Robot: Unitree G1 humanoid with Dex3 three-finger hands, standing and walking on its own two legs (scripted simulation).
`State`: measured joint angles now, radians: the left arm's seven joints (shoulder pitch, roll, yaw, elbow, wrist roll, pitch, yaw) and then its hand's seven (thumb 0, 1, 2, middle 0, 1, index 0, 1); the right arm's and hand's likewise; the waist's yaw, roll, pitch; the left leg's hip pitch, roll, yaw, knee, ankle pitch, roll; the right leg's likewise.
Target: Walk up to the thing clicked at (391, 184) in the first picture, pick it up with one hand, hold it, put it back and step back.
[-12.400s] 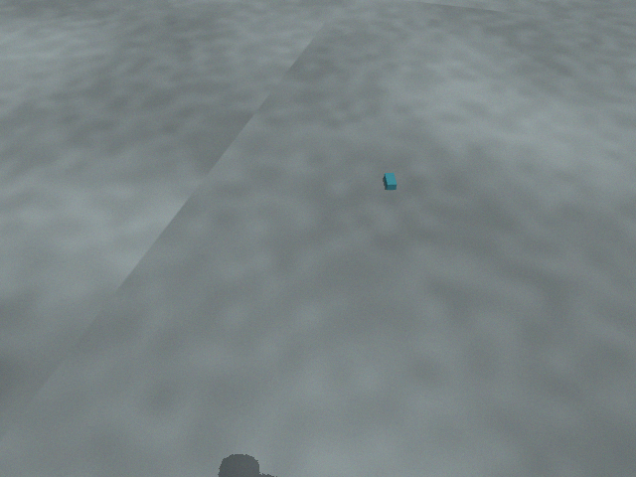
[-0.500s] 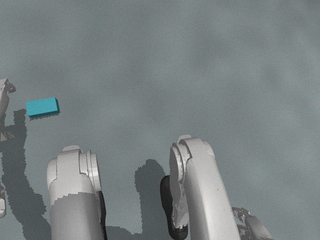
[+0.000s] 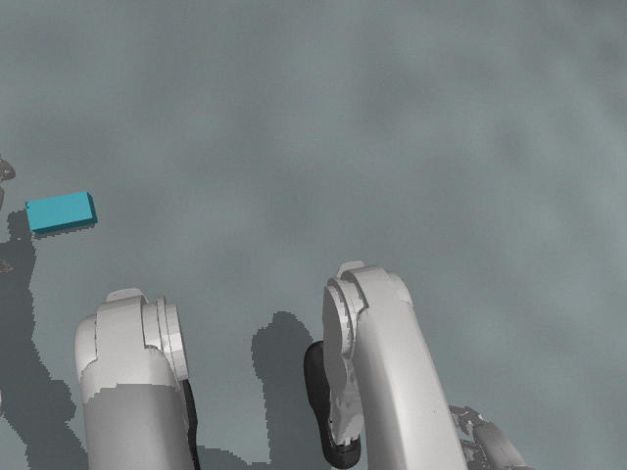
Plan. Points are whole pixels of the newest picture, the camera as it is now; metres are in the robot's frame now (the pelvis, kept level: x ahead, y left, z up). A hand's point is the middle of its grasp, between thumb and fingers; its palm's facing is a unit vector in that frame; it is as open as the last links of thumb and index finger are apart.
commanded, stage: rise first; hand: left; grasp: from above
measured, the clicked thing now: (62, 212) +0.46 +0.31 -0.30
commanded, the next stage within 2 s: approach in 1.28 s
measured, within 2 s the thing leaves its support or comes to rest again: neither
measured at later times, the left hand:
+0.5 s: hand out of the picture +0.42 +0.35 -0.19, palm faces -0.41 -0.14 -0.90, open 12.9 cm
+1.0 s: hand out of the picture +0.42 +0.35 -0.17, palm faces -0.42 -0.13 -0.90, open 12.8 cm
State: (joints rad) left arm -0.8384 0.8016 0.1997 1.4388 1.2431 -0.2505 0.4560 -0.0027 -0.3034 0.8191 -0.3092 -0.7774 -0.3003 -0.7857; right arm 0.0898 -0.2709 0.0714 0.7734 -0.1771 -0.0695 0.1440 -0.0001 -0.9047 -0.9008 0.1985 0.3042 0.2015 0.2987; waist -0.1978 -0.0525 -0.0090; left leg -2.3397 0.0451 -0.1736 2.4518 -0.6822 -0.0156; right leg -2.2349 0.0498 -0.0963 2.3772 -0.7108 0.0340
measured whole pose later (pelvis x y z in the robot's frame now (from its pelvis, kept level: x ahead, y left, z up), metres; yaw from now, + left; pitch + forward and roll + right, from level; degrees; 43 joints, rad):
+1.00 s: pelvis +0.00 +0.00 +0.00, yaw +0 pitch +31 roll -9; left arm -0.88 0.82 0.18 1.45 1.23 -0.23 0.43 0.00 -0.30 0.82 -0.31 -0.78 -0.30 -0.79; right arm 0.10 -0.28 0.09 0.76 -0.17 -0.09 0.17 0.00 -0.91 -0.90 0.20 0.30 0.20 0.30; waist -0.22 -0.04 -0.01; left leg -2.34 0.04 -0.18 2.44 -0.67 -0.02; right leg -2.23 0.05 -0.10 2.36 -0.69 0.04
